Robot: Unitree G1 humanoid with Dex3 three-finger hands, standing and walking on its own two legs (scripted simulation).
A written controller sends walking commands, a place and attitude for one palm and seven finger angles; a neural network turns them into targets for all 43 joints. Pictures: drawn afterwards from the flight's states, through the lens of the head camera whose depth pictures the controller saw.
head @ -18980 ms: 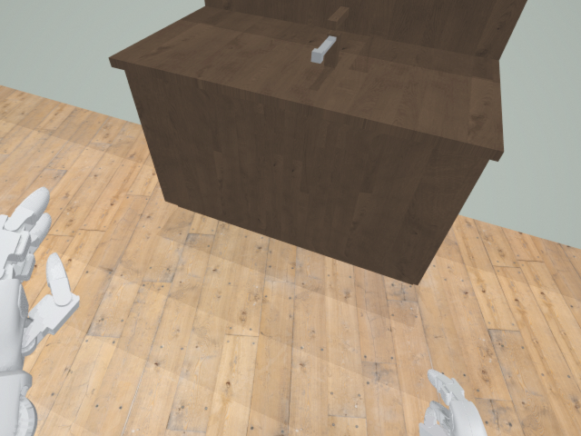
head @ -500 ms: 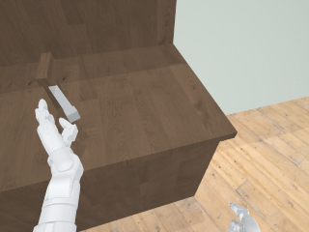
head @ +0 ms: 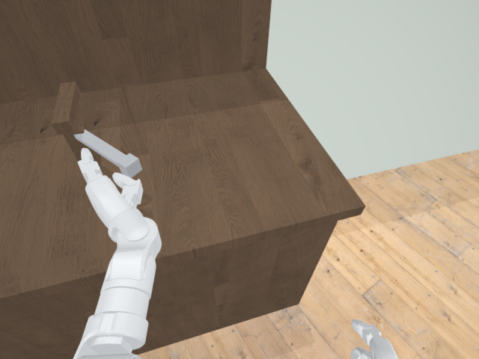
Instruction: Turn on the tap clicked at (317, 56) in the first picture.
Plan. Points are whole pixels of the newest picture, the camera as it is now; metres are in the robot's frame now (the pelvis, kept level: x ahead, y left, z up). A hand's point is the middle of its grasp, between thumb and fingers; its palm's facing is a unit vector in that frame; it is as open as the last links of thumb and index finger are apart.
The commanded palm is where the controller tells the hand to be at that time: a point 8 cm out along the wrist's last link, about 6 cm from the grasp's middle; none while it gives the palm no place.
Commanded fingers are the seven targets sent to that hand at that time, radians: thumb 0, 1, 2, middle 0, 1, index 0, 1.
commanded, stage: push the lever round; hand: left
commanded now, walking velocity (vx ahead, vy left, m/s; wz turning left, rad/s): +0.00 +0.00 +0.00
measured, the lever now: (129, 165) +0.41 +0.22 +0.11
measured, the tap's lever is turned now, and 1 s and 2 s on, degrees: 38 65 86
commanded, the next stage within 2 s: lift the hand up off the lever in 1.34 s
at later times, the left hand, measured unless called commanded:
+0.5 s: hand (158, 171) +0.41 +0.18 +0.09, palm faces +0.77 -0.63 -0.09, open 7.6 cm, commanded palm +0.36 +0.18 +0.10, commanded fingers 0.00 0.90 0.90 -0.15 -0.15 -0.15 -0.15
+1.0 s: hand (171, 159) +0.45 +0.16 +0.09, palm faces +0.82 -0.56 -0.12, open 8.1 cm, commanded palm +0.40 +0.16 +0.10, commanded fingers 0.00 0.90 0.90 -0.15 -0.15 -0.15 -0.15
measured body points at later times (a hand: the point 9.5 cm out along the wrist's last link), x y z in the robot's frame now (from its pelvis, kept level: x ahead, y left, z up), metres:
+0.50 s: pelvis +0.00 +0.00 -0.01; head +0.02 -0.01 +0.44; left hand +0.37 +0.21 +0.10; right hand +0.14 -0.24 -0.12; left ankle +0.04 +0.15 -0.71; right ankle -0.02 -0.13 -0.71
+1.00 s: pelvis +0.00 -0.01 -0.01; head +0.04 -0.01 +0.44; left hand +0.40 +0.19 +0.10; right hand +0.10 -0.25 -0.14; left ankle +0.04 +0.15 -0.71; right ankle -0.02 -0.13 -0.71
